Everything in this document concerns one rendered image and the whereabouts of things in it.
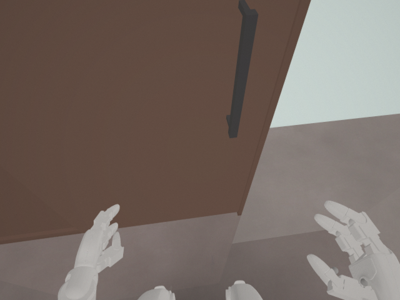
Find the wardrobe door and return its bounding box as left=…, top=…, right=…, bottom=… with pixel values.
left=0, top=0, right=299, bottom=233
left=0, top=166, right=74, bottom=237

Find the robot left forearm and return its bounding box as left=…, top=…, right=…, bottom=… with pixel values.
left=58, top=266, right=98, bottom=300

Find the right robot hand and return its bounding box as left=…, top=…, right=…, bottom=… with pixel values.
left=307, top=201, right=400, bottom=300

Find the robot right thigh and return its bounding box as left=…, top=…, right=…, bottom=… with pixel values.
left=226, top=284, right=263, bottom=300

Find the left robot hand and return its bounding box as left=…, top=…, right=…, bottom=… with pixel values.
left=74, top=204, right=124, bottom=273

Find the handle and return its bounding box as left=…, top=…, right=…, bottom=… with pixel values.
left=226, top=0, right=258, bottom=138

